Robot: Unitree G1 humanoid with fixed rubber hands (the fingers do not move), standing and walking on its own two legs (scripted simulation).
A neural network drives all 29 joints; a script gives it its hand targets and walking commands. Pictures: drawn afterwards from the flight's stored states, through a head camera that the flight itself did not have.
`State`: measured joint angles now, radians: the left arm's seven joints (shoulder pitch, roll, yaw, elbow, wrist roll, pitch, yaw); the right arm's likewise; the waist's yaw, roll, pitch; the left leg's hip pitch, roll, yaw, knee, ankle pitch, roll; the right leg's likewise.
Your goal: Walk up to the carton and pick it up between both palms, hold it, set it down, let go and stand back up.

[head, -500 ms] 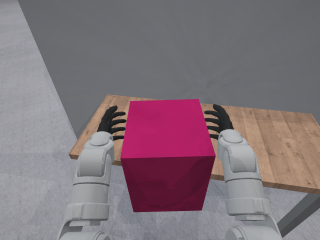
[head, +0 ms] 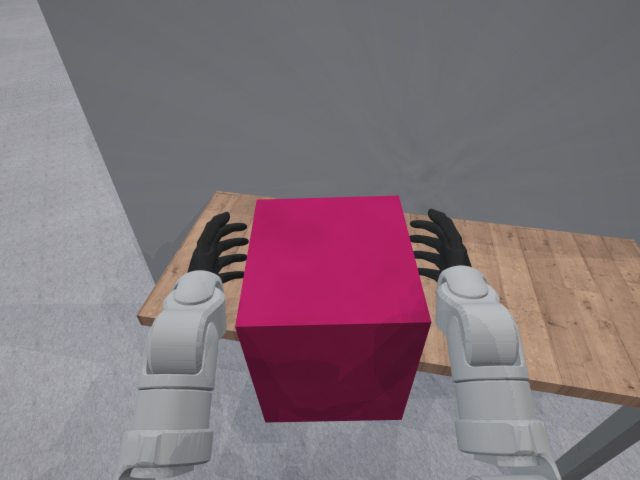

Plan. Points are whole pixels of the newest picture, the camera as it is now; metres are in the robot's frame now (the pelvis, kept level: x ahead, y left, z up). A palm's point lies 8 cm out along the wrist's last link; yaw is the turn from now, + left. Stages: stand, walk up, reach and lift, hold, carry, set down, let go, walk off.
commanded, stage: hold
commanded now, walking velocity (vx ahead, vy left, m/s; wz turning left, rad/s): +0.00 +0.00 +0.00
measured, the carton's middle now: (330, 311) +0.37 -0.01 +0.02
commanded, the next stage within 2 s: none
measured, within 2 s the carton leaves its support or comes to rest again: neither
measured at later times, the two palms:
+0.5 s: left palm (195, 273) +0.32 +0.15 +0.15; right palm (450, 268) +0.33 -0.14 +0.15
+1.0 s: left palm (198, 277) +0.31 +0.14 +0.16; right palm (464, 273) +0.32 -0.15 +0.16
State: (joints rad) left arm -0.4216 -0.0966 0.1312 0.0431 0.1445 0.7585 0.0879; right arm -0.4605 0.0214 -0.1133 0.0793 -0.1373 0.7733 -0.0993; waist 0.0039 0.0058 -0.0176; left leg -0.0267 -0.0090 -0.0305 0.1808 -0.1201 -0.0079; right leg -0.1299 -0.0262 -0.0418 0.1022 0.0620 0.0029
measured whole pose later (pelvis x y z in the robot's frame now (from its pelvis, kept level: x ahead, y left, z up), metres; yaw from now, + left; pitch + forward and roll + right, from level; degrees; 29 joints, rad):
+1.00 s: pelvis +0.00 +0.00 +0.00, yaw -1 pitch -3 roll +0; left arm -0.36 -0.05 0.08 -0.18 0.08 0.93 0.08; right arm -0.39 0.02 -0.07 -0.19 -0.09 0.97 -0.12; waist 0.02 0.01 -0.03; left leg -0.03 0.00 -0.02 0.23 -0.15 -0.01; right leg -0.14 -0.01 -0.03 0.17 0.02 0.00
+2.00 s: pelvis +0.02 +0.00 +0.00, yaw -2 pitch -3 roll +0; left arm -0.36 0.03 0.05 -0.28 -0.02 1.02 0.12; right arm -0.37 -0.05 -0.03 -0.33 0.00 1.06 -0.11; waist 0.02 0.00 -0.06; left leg -0.01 0.01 0.00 0.26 -0.20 -0.01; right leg -0.13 0.00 -0.01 0.20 -0.02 0.01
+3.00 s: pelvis +0.01 +0.01 +0.00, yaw +0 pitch -4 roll +0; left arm -0.31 0.04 0.03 -0.33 -0.02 1.00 0.08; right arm -0.31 -0.03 -0.04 -0.40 -0.01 1.03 -0.13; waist 0.00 0.00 -0.03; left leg -0.01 0.00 -0.02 0.28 -0.19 0.00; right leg -0.12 -0.02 -0.03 0.20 -0.01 0.01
